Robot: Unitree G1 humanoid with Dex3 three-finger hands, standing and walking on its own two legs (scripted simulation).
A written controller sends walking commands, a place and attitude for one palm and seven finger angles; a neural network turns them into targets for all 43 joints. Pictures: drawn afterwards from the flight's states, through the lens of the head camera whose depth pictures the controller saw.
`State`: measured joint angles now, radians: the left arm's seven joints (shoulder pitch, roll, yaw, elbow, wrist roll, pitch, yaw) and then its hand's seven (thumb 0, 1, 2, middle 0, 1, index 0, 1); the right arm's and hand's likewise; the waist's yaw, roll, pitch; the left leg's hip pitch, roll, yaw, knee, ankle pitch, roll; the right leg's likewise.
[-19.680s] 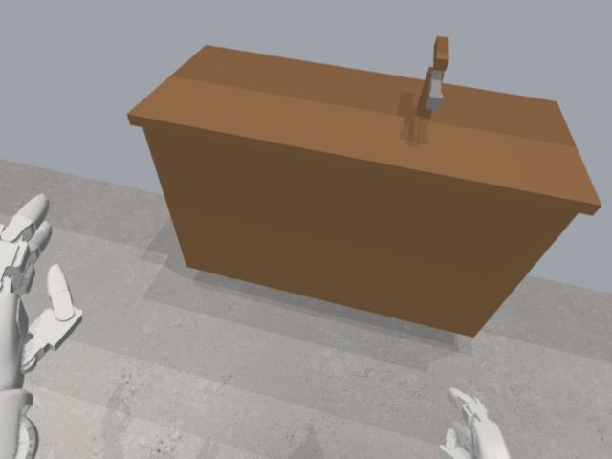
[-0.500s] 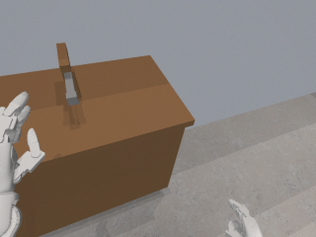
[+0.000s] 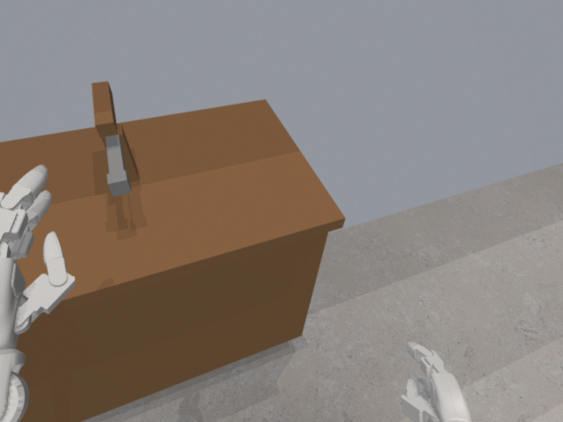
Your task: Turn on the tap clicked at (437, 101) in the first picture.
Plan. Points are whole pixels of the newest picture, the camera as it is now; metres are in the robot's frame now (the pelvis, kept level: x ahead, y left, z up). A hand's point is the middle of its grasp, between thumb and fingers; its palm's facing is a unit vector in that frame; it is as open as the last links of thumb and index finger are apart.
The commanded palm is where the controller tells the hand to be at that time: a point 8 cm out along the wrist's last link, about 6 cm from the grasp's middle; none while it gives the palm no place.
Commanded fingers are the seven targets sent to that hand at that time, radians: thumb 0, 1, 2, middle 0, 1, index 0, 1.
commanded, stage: come to a stop and stand still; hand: left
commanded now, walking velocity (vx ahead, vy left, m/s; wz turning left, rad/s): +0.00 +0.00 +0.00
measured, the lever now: (119, 183) +0.43 +0.30 +0.08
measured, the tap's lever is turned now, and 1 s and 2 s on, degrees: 0 0 0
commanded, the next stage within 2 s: look again from close up in 0.80 s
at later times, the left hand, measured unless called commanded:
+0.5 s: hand (43, 280) +0.21 +0.27 +0.16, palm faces +0.41 -0.83 -0.39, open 7.4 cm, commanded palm +0.15 +0.28 +0.17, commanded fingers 0.00 0.90 0.90 -0.20 -0.30 -0.20 -0.30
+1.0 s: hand (50, 283) +0.21 +0.26 +0.16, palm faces +0.38 -0.86 -0.35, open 7.4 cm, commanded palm +0.16 +0.29 +0.17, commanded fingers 0.00 0.90 0.90 -0.20 -0.30 -0.20 -0.30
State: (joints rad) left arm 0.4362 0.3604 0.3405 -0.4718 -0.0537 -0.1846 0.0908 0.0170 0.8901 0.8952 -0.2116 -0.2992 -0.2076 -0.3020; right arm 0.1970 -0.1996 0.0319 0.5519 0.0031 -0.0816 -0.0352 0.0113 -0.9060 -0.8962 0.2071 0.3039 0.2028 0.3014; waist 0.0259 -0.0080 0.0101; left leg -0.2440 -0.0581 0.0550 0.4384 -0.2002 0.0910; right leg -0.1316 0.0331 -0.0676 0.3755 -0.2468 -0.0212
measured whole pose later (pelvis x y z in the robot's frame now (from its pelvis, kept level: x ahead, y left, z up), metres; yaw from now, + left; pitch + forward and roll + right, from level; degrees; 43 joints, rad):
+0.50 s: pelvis -0.01 +0.00 +0.00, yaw +0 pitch +0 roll -2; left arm 0.39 0.41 0.41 -0.40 -0.05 -0.23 0.09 0.02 0.88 0.89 -0.22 -0.30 -0.21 -0.30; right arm 0.26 -0.20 0.03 0.58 0.00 -0.11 -0.03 0.01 -0.91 -0.90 0.21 0.30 0.20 0.30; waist 0.03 -0.03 0.02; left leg -0.27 -0.06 0.06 0.46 -0.19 0.10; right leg -0.17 0.03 -0.06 0.42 -0.25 -0.02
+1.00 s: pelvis -0.01 +0.01 +0.00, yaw +0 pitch +0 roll -2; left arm 0.42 0.36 0.35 -0.46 -0.05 -0.20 0.09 0.02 0.89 0.90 -0.21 -0.30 -0.21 -0.30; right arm 0.19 -0.20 0.04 0.55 -0.01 -0.09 -0.02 0.01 -0.91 -0.90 0.21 0.30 0.20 0.30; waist 0.03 -0.01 0.02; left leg -0.25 -0.07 0.07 0.42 -0.18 0.10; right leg -0.15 0.02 -0.06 0.38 -0.23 0.00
